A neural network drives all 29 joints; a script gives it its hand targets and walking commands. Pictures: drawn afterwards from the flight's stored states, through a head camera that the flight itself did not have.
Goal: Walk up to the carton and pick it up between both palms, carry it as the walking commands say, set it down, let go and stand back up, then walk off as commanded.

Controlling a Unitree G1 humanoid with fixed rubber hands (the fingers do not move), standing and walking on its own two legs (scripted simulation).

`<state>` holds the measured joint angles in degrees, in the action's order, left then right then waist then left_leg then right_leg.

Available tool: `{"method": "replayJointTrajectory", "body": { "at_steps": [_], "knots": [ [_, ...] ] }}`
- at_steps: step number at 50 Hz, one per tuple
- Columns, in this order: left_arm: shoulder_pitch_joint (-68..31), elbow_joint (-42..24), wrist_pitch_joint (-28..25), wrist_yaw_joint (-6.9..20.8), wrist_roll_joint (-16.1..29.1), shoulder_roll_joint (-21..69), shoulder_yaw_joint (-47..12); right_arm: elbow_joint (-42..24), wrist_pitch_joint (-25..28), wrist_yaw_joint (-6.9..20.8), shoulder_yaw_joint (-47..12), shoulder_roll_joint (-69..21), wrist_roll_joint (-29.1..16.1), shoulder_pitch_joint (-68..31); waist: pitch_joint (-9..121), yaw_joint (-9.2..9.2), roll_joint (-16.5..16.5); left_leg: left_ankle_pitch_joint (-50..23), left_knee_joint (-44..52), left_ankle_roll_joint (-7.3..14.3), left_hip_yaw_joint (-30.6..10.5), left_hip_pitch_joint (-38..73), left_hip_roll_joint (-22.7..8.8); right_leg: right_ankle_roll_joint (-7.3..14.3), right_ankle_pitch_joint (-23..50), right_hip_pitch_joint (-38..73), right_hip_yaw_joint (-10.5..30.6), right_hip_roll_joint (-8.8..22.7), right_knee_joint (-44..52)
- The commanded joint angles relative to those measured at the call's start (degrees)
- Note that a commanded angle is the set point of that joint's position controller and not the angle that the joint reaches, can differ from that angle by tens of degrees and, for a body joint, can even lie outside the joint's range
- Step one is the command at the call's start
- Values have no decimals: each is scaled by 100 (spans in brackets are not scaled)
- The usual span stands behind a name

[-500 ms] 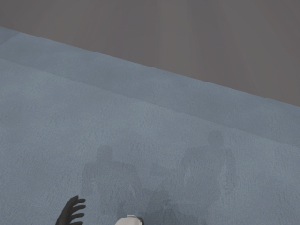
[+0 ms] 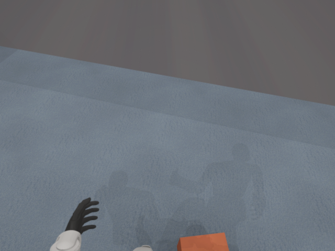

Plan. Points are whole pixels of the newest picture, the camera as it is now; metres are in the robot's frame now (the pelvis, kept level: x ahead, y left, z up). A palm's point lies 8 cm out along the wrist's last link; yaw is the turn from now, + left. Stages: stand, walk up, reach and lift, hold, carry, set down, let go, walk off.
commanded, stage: walk off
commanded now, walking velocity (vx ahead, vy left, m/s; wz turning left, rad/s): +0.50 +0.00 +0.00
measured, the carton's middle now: out of the picture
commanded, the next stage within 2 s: stand in 0.24 s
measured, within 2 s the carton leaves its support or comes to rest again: rests again in 0.78 s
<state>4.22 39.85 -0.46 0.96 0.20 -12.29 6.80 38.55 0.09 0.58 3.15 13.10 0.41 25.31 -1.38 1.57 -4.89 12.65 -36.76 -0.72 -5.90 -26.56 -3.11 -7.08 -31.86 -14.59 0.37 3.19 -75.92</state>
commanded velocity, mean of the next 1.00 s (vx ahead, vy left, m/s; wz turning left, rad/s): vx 0.11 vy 0.00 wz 0.00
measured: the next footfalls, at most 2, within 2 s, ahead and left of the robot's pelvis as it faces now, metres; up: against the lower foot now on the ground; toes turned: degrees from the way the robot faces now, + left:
right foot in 0.26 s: -0.07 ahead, -0.18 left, +0.00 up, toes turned -1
left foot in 0.50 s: -0.04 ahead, +0.09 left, +0.00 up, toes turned +2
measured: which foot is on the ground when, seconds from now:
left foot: down 0.00-0.24, up 0.26-0.48, down 0.50-1.00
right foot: up 0.00-0.24, down 0.26-0.52, up 0.54-0.82, down 0.84-1.00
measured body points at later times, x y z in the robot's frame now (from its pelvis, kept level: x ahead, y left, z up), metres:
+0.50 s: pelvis -0.07 -0.01 -0.01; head -0.10 -0.02 +0.44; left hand -0.03 +0.26 -0.12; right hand +0.09 -0.26 -0.11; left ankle -0.04 +0.10 -0.73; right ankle -0.11 -0.17 -0.73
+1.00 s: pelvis -0.08 -0.04 -0.01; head -0.07 -0.07 +0.44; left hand +0.02 +0.22 -0.10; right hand +0.02 -0.28 -0.14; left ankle -0.07 +0.09 -0.73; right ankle -0.10 -0.15 -0.73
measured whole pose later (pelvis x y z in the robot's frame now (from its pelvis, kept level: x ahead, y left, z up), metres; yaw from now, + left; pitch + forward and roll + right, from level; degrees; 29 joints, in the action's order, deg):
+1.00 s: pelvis -0.08 -0.04 -0.01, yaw +3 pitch -1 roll +2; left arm 15.6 40.4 1.5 1.0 0.2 -10.1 6.8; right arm 39.2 -1.7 1.5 3.1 11.3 0.6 17.5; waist -1.3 1.5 -2.3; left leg 16.2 -36.2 -0.4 -1.8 -17.4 1.3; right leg 0.3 -22.3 -14.0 -4.6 3.2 -37.1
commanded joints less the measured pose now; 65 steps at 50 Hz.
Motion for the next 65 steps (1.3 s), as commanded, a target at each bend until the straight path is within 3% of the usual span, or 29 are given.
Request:
{"method": "replayJointTrajectory", "body": {
  "at_steps": [1,5,8,9,10,11,12,13,14,15,16,18,21,23,24,25,26,27,29,31,36,40,43,44,45,50,53,55,65],
  "knots": [
    [67,-281,-58,116,-234,-578,-71,0,236,-79,458,1155,152,689,1198,297,-489,-965,1555,14,-1121,2796,-165,457,331,-964,-34,-345,1196],
    [-171,-334,78,169,-188,-406,-110,-285,87,-48,361,1014,213,497,488,23,-352,1376,2887,434,-2084,1283,-665,364,-212,-379,-318,-348,1914],
    [467,-110,172,186,-106,-439,-162,-756,-104,-57,401,1266,232,-324,-168,-347,-975,1699,3297,88,-1195,-793,-240,521,-472,1245,-912,-421,3729],
    [856,104,181,166,-121,-520,-142,-839,-158,-65,396,1220,200,-468,-159,-468,-636,1405,3103,-232,-589,-1331,124,584,142,2117,-1224,-549,4619],
    [1391,376,143,94,-138,-449,-125,-887,-167,-81,331,964,163,-591,-84,-729,-80,1356,2378,-544,29,-1438,587,631,573,2617,-1354,-685,5573],
    [2071,604,116,56,-170,-901,-23,-1085,-145,-111,288,736,101,-959,114,-1073,1455,746,852,-864,813,-1776,1091,840,130,2894,-616,27,6300],
    [1758,411,73,21,-252,-1349,82,-1196,-139,-90,226,519,60,-1133,-59,-1098,3513,1578,-1667,-430,369,-2152,906,1207,-641,1558,1287,1763,6541],
    [1139,157,37,-27,-282,-1230,14,-1261,-163,-40,308,710,204,-1289,-548,-606,2583,1161,-2523,-290,-223,-2079,303,1515,-1434,346,1878,2334,6933],
    [889,-68,-22,-83,-278,-1037,-87,-1059,-152,78,324,617,280,-1117,-700,-243,1926,879,-2562,-232,44,-1905,176,1427,-1449,114,1714,2195,7068],
    [991,16,-66,-171,-144,-1226,-19,-980,-98,182,348,846,323,-1065,-456,-282,1474,638,-2253,-202,48,-1612,-67,1488,-919,115,1460,2066,6923],
    [757,2,-139,-213,-178,-1341,48,-931,-98,273,370,892,238,-1038,-500,-146,1717,505,-2389,-218,170,-963,-102,1549,-659,-730,1260,1840,6942],
    [51,-219,-175,-143,-168,-867,-50,-572,-108,398,168,455,123,-722,-577,272,1983,219,-1521,-291,605,111,-2,1140,223,-1145,288,1081,6604],
    [450,-505,-144,-117,-172,-991,42,-391,-64,415,-2,321,75,-1075,-621,45,1899,231,-545,-238,760,577,16,1209,160,-1123,331,1128,6197],
    [887,-534,-79,-69,-192,-714,-43,-215,25,341,-26,368,33,-963,-397,80,1340,538,283,-111,717,1653,155,1149,277,-1362,132,789,5173],
    [1154,-519,-77,-38,-213,-408,-143,-65,100,263,18,495,43,-612,-358,248,744,578,832,-93,409,2046,84,947,441,-1380,6,574,4361],
    [1471,-526,-70,7,-194,-118,-183,19,201,197,85,817,159,-346,-150,286,-520,105,1463,41,-1217,2235,-960,587,116,-1675,-388,100,3102],
    [1434,-644,-17,7,-137,-142,-183,45,248,174,76,1090,146,-187,-36,147,-1032,-254,2028,347,-2405,1759,-1612,433,-354,-1451,-251,-134,2184],
    [1474,-662,9,-5,-119,-269,-130,57,234,123,35,1022,114,-232,-281,14,-785,-110,2285,425,-2570,1327,-1665,464,-92,-1340,166,-67,1931],
    [1053,-638,38,12,-112,-388,-117,61,170,47,50,927,82,-460,-250,169,-287,-231,2414,435,-2339,1510,-1328,435,248,-1617,36,-69,1832],
    [1287,-495,104,38,-115,-413,-90,-83,138,3,41,834,141,-939,175,-60,-303,306,2411,511,-1788,1245,-1135,476,359,-1041,-5,-32,1850],
    [1099,-413,170,26,-95,-114,-205,-270,38,-32,65,735,165,-1062,82,-136,-77,288,2270,739,-1244,778,-861,502,276,-494,-249,-175,2869],
    [1329,-219,148,-9,-79,31,-259,-306,-113,9,49,500,77,-993,75,-332,86,1047,1725,430,-813,-90,-253,666,1623,938,-434,-368,4933],
    [1274,-384,51,-60,-188,-753,-138,-411,-90,-10,-22,-21,11,-855,-68,-239,1846,729,439,-73,544,38,479,1186,1340,318,1281,1552,6102],
    [1077,-381,58,-65,-180,-749,-154,-425,-85,35,21,138,90,-1054,-174,-242,1556,936,161,-69,529,513,314,1279,1402,-270,963,1477,5926],
    [748,-400,51,-81,-192,-640,-162,-433,-86,79,31,115,103,-1045,-151,-131,1859,705,101,-53,652,882,353,1275,1646,-580,697,1253,5804],
    [818,-438,-20,-93,-150,-443,-189,-245,-70,94,5,63,94,-916,266,-134,1507,-315,649,38,645,1098,350,1141,3776,336,123,742,4965],
    [980,-445,8,-137,-115,-396,-120,-197,-2,37,34,299,84,-967,566,-251,1020,-1948,686,156,292,1530,69,917,3478,516,-75,364,4611],
    [1038,-420,30,-174,-122,-356,-131,-155,10,-9,40,295,55,-879,680,-231,835,-2218,587,206,221,1524,-21,852,3028,536,-169,246,4570],
    [796,-441,116,-168,-132,-360,-119,-192,-30,16,-24,205,56,-1159,89,-187,948,-965,849,169,145,1142,84,890,1653,11,58,341,5128]
  ]
}}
